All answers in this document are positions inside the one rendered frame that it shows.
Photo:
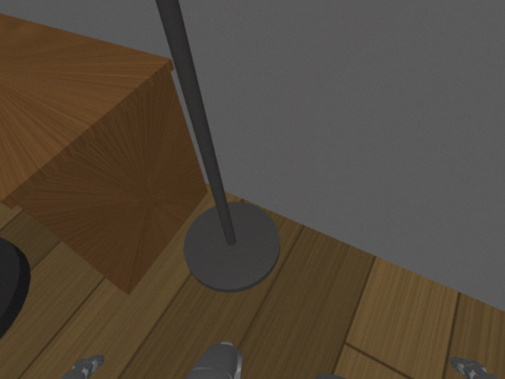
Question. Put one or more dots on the right robot hand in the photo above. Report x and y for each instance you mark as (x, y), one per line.
(470, 369)

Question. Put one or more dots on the desk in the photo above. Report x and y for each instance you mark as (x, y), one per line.
(94, 146)

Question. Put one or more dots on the left robot hand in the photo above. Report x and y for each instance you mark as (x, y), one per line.
(84, 368)

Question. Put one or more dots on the coat stand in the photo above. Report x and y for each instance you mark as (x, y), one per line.
(232, 246)

